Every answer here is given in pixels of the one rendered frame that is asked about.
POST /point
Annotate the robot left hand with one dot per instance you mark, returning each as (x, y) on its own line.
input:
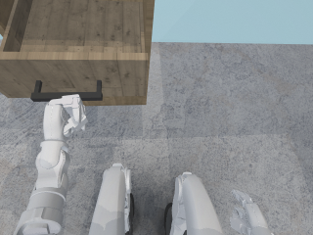
(58, 112)

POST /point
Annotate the handle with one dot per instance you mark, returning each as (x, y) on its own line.
(38, 96)

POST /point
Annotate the right robot thigh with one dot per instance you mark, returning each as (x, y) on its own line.
(201, 216)

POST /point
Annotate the drawer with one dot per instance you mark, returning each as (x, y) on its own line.
(70, 44)

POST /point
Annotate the left robot forearm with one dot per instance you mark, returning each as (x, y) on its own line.
(44, 212)

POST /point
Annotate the right robot shin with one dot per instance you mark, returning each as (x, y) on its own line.
(179, 224)

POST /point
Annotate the robot right hand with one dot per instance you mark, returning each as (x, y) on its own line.
(244, 220)

